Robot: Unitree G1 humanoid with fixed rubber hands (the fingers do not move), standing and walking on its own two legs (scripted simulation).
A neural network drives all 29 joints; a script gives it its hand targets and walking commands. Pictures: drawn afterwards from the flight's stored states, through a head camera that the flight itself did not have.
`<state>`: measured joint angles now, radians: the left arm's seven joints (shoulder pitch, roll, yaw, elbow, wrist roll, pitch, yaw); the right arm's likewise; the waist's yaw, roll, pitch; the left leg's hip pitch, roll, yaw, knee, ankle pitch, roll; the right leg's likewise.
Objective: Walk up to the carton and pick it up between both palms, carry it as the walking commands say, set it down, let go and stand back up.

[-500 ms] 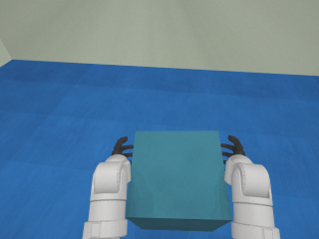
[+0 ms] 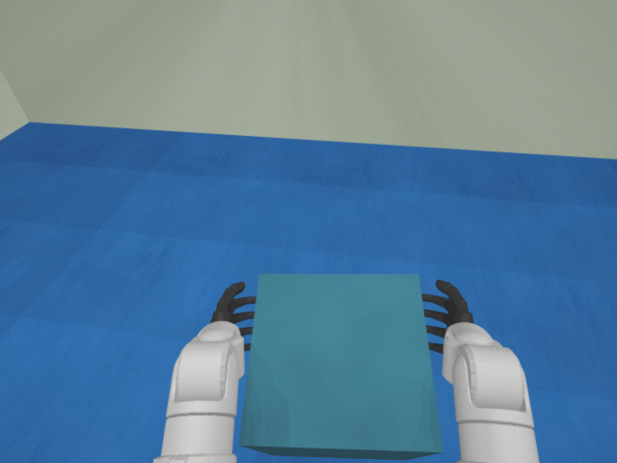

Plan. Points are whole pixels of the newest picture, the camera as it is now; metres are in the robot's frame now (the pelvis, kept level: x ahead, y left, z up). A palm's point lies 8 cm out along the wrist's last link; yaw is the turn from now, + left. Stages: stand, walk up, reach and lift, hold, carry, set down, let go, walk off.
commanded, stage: carry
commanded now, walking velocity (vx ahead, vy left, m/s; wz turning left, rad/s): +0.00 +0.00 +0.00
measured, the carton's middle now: (338, 374) +0.29 +0.00 -0.04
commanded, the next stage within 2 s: none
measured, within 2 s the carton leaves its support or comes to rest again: neither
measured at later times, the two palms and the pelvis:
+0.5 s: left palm (224, 342) +0.29 +0.15 +0.03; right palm (448, 342) +0.29 -0.14 +0.04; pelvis +0.01 +0.00 +0.00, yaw +0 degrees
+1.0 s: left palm (223, 345) +0.29 +0.16 +0.02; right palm (444, 346) +0.29 -0.14 +0.03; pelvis +0.02 +0.01 +0.00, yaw +0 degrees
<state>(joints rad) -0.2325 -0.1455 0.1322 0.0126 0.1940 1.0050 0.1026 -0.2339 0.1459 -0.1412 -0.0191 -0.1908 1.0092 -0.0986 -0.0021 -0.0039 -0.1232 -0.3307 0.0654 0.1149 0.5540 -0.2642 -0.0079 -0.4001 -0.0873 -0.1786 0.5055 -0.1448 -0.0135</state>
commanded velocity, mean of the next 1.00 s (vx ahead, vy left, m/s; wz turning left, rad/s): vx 0.00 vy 0.00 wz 0.00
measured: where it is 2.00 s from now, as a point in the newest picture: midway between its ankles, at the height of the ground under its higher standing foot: outside the picture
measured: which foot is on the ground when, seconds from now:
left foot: down 0.00-1.00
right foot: down 0.00-1.00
